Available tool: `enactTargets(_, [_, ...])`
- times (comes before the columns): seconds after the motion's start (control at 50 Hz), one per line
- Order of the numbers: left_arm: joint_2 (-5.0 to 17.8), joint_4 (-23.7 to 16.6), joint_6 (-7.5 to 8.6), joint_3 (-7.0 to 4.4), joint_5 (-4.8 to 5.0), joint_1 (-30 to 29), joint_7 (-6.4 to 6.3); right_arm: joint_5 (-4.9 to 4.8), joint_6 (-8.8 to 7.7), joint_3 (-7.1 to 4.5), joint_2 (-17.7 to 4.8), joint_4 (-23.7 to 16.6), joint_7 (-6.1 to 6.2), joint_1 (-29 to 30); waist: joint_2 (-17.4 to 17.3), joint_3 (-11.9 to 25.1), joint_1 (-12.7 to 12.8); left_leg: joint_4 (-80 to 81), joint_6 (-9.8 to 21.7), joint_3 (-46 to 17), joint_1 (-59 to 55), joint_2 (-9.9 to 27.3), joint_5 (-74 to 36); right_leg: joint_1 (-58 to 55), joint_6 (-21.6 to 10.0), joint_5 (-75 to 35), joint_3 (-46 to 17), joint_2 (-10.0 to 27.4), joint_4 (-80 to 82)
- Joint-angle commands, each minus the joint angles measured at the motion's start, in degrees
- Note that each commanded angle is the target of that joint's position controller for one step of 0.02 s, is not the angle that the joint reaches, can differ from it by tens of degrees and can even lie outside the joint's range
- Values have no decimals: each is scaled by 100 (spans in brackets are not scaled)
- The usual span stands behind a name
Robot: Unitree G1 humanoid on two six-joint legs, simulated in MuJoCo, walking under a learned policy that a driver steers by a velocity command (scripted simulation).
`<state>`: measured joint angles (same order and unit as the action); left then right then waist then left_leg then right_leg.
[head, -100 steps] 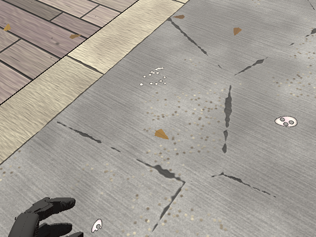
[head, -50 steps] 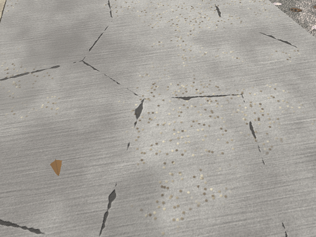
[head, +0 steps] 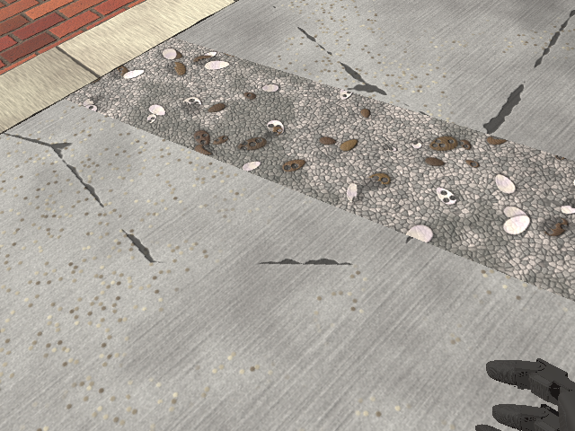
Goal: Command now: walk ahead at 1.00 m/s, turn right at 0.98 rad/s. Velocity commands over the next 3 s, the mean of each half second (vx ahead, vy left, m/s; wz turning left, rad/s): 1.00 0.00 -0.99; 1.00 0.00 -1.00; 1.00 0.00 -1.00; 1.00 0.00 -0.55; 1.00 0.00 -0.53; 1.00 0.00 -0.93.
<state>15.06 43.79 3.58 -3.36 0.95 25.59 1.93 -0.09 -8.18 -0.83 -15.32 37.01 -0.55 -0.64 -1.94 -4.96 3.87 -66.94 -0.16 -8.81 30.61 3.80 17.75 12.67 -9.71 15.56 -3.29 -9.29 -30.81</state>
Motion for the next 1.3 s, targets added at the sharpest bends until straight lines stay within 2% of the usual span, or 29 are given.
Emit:
enactTargets(0.02, [775,-591,182,-187,87,-582,-216,134,71,-206,-609,-381,18,229,-15,-98,-393,1452,-306,382,267,-57,-714,422,-869,-540,-2052,1080,1934])
enactTargets(0.08, [799,-410,81,-212,63,-335,-317,102,54,-120,-175,-764,-42,1038,261,-172,16,3064,-437,686,-334,-417,-2206,896,-482,-603,-1647,757,1792])
enactTargets(0.18, [737,-123,46,-287,168,-72,-373,-218,-32,-383,-665,-1047,-54,1205,717,-31,91,4026,-382,291,-908,-478,-2410,-13,-188,-662,-2265,1094,1252])
enactTargets(0.22, [838,-130,-39,-353,74,-209,-381,-259,-66,-612,-1038,-896,11,204,862,642,-504,3908,-220,490,-1895,-578,-1832,-575,20,-2624,-2208,1049,95])
enactTargets(0.24, [877,-286,-71,-318,-90,-587,-316,-308,-6,-700,-1156,-686,91,-1184,997,1558,-1323,3447,-100,460,-3451,-279,-1476,-184,223,-3224,-1977,925,-1323])
enactTargets(0.26, [281,-481,-49,-110,-306,-610,-243,-270,98,-693,-1381,-438,167,-2635,260,2679,-1671,2717,28,-668,-5615,733,-190,1145,369,-910,-1652,671,-3502])
enactTargets(0.28, [-115,-771,11,72,276,618,-215,33,41,-705,-1738,-269,-13,-2475,-3430,3659,-663,4750,1076,-4727,-6690,2230,2473,2820,546,1536,-1252,256,-5355])
enactTargets(0.3, [453,-509,-50,29,399,298,-282,56,79,-594,-987,-533,-39,-1942,-2381,2796,-902,5230,985,-4745,-6064,1986,3905,3342,572,943,-978,892,-5621])
enactTargets(0.32, [797,-620,-79,-33,261,-536,-265,21,157,-514,-632,-508,18,-1708,-1356,1858,-1079,5165,821,-3505,-5180,1720,3063,3470,608,602,-609,1009,-5620])
enactTargets(0.34, [784,-718,-95,-46,107,-1050,-250,90,212,-514,-683,-339,25,-1656,-95,1248,-1025,5179,735,-2568,-4274,1466,1681,3237,609,507,-459,1198,-5404])
enactTargets(0.36, [741,-860,-86,-72,8,-1351,-224,133,211,-520,-700,-166,31,-1525,86,867,-858,5147,772,-1903,-3579,1337,647,3033,577,359,-477,1449,-4996])
enactTargets(0.44, [290,-1078,-291,6,215,-1514,-140,-50,132,-410,-325,306,-28,-1363,-147,195,-484,5503,761,-347,-2674,1186,-604,3132,483,435,-386,2032,-4431])
enactTargets(0.58, [450,-1421,-176,62,100,-2555,91,42,167,-501,-982,547,52,-1570,340,-443,-637,6083,486,1803,-2700,805,-2388,3164,513,-1737,453,1763,-2492])
enactTargets(0.64, [660,-1529,-115,-32,129,-2728,204,40,261,-554,-1438,626,104,-1839,-32,-159,-470,5494,260,2282,-3164,800,-5957,1998,248,-1664,1259,1033,-1685])
enactTargets(0.7, [1479,-1038,-252,-484,225,-474,151,-25,424,-650,-1826,421,157,-1426,-726,1060,923,2494,339,2197,-2841,1056,-8642,-756,-199,-632,1315,471,-1607])
enactTargets(0.72, [1767,-567,-329,-663,229,841,62,-91,372,-577,-1555,305,172,-1103,-45,1320,1459,235,115,2156,-1389,521,-5600,-2756,-539,-1183,578,730,-748])
enactTargets(0.74, [2060,-565,-351,-641,195,508,16,102,147,-256,-462,52,107,-1369,2119,1151,537,-2197,-75,1742,567,-693,1262,-3628,-994,-1545,-1217,1313,-612])
enactTargets(0.76, [1890,-968,-155,-501,1,75,42,-141,-151,-145,-535,-403,26,-1761,2100,2668,106,-2839,79,183,1867,-787,1440,-4429,-2067,1519,-4528,2374,843])
enactTargets(0.78, [1462,-1004,-24,-452,-16,156,48,-238,-286,-225,-1056,-480,22,-895,876,2133,444,-2242,289,-33,1974,-457,822,-3820,-1602,2178,-4842,2372,1603])
enactTargets(0.82, [1199,-902,202,-342,-52,-442,85,-145,-254,-191,-844,-426,94,-693,-441,765,-250,-1053,234,-47,1416,-82,307,-1777,-1215,1204,-3984,2074,1754])
enactTargets(0.88, [893,-902,203,-233,-5,-1020,-51,38,5,-263,-866,-292,46,-987,-77,158,-760,76,-151,1,544,129,87,-105,-1097,117,-2699,1380,1823])
enactTargets(0.96, [852,-662,113,-229,67,-777,-296,177,57,-95,-317,-786,0,392,104,-274,-259,2409,-461,611,-270,-213,-1696,1229,-714,-673,-1608,683,1808])
enactTargets(1.08, [852,-289,49,-325,193,-249,-350,-210,-13,-360,-768,-1092,-19,871,686,9,41,3928,-415,255,-1109,-412,-2261,186,-218,-404,-2303,1025,1121])
enactTargets(1.14, [808,-467,-64,-259,-119,-769,-266,-270,33,-667,-1211,-657,108,-1883,927,1862,-1540,3081,-33,247,-4141,12,-1085,375,291,-2569,-1922,854,-1951])
enactTargets(1.16, [-173,-621,-46,-13,-38,307,-217,-15,62,-687,-1602,-459,92,-2629,-1305,3168,-977,3546,782,-2426,-6513,1580,893,2235,548,1323,-1420,149,-4380])
enactTargets(1.18, [156,-763,-21,113,344,503,-228,21,47,-680,-1574,-392,-74,-2554,-2810,3513,-845,4839,1176,-4993,-6613,2301,3430,3223,601,1418,-1069,591,-5504])
enactTargets(1.2, [653,-700,-69,4,351,-237,-267,4,113,-590,-978,-577,-17,-2083,-1829,2377,-1109,5122,975,-4231,-5789,1967,3620,3641,664,818,-736,929,-5664])
enactTargets(1.24, [844,-910,-67,-58,46,-1327,-235,113,250,-525,-820,-312,44,-1814,-71,1045,-1083,5070,708,-2216,-4100,1450,1197,3390,656,489,-372,1286,-5261])
enactTargets(1.3, [497,-1079,-209,-51,201,-1424,-153,83,187,-403,-414,65,29,-1522,-327,452,-619,5303,699,-775,-2935,1171,-224,2965,541,474,-382,1790,-4665])
